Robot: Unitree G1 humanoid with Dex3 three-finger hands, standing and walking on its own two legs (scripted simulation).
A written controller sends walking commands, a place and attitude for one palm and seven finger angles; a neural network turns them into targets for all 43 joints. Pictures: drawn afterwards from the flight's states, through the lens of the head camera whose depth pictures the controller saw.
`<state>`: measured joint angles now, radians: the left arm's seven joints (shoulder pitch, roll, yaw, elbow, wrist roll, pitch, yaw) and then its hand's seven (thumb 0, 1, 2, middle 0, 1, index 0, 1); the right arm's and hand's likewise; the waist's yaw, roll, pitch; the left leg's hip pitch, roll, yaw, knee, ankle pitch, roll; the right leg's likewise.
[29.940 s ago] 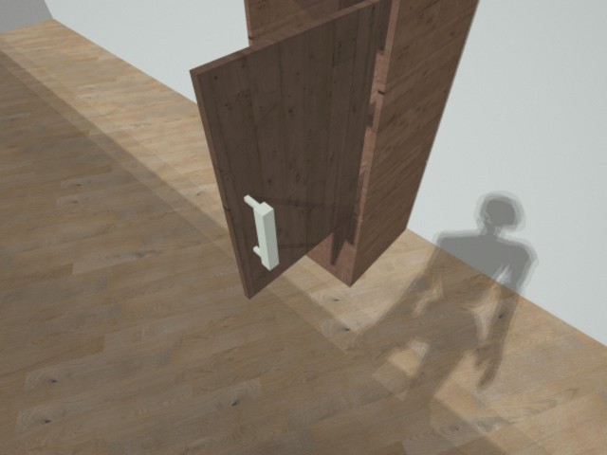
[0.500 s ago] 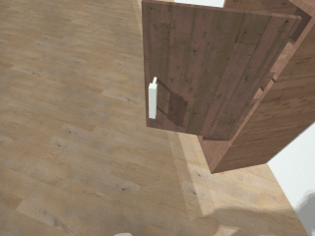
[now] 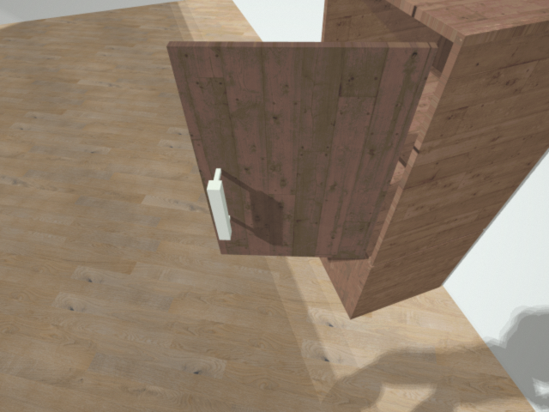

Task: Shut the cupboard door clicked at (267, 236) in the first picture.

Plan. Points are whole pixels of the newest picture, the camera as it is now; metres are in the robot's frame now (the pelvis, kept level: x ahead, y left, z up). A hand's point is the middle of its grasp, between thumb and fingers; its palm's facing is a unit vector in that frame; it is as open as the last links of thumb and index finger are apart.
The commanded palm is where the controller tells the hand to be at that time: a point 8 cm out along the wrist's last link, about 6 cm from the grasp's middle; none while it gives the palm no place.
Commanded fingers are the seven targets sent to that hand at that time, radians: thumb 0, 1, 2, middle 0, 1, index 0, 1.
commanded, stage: come to a stop and stand still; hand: left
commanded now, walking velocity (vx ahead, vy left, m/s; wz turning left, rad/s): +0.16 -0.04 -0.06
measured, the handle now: (221, 205) +0.55 +0.14 -0.09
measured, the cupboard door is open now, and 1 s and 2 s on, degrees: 68 68 68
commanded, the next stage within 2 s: look again from close up in 0.98 s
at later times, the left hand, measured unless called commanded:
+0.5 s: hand out of the picture +0.10 +0.18 -0.17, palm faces +0.01 -0.96 -0.26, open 7.3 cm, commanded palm none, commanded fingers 0.00 0.90 0.90 -0.20 -0.30 -0.20 -0.30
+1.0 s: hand out of the picture +0.07 +0.13 -0.17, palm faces +0.00 -0.98 -0.19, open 7.3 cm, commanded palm none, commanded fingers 0.00 0.90 0.90 -0.20 -0.30 -0.20 -0.30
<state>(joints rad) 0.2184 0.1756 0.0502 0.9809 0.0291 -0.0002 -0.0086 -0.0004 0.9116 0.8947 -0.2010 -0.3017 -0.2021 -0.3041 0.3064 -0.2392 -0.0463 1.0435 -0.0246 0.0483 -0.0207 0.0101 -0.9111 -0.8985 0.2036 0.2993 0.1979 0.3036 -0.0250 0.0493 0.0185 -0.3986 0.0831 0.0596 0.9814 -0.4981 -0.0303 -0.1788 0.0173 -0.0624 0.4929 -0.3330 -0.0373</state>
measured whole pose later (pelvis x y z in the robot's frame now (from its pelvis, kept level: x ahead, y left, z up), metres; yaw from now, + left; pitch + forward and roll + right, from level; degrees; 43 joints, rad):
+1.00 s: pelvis +0.05 -0.05 +0.01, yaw -1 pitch -1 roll +0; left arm 0.23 0.17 0.02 1.11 0.01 0.01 0.02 0.00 0.93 0.89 -0.20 -0.30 -0.20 -0.30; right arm 0.27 -0.15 0.00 1.12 -0.01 0.01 -0.03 0.01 -0.91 -0.90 0.20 0.30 0.20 0.30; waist -0.01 -0.01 0.04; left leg -0.15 0.05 0.02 0.39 -0.22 -0.04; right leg -0.14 0.03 -0.02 0.40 -0.24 -0.04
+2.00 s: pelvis +0.01 -0.03 -0.07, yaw +0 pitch +12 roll +1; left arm 0.35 0.17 0.16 0.21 -0.24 -0.61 -0.30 0.00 0.91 0.89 -0.31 -0.42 -0.31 -0.43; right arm 0.18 -0.23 -0.06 0.61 0.00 -0.31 0.01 0.01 -0.91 -0.90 0.20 0.30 0.20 0.30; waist -0.01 -0.04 -0.16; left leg -0.79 0.01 0.03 1.05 -0.47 -0.01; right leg -0.79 -0.03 -0.02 1.09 -0.50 -0.02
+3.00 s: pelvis +0.00 +0.00 -0.12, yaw +0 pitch +19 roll -4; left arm 0.42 0.25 0.14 -0.07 -0.26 -0.40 -0.26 0.01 0.90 0.90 -1.21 -1.41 -1.21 -1.41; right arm 0.19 -0.22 0.03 0.45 0.01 -0.17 -0.04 0.01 -0.91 -0.90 0.21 0.30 0.20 0.30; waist 0.02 0.02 -0.18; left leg -1.09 0.01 -0.03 1.33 -0.57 0.03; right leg -1.02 -0.02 -0.08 1.26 -0.56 0.01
